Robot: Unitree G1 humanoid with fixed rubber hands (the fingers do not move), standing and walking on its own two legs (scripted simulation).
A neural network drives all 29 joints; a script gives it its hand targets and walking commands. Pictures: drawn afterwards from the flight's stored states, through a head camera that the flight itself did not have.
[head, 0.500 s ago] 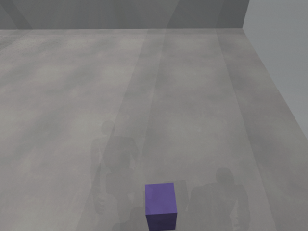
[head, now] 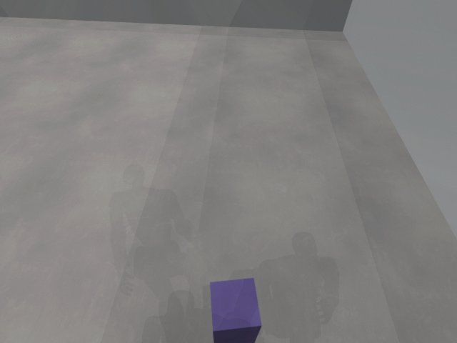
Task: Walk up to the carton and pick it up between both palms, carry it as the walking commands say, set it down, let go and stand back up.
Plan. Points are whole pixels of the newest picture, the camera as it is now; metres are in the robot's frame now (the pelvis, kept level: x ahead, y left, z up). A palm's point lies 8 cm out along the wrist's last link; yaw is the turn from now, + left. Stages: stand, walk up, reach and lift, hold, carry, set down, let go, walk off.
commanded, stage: walk up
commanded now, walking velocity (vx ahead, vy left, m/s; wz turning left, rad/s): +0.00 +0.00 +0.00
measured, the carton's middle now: (233, 315) +0.34 +0.00 -0.62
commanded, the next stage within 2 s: none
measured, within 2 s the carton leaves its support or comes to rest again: neither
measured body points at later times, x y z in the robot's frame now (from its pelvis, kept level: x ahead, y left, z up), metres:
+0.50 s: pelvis -0.02 +0.00 +0.00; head -0.02 +0.01 +0.45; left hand -0.05 +0.21 -0.17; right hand -0.04 -0.21 -0.16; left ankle +0.01 +0.08 -0.74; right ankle -0.11 -0.14 -0.74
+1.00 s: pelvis -0.04 +0.00 +0.00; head -0.04 +0.02 +0.45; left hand -0.09 +0.20 -0.17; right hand -0.03 -0.22 -0.15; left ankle +0.01 +0.08 -0.74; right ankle -0.11 -0.14 -0.74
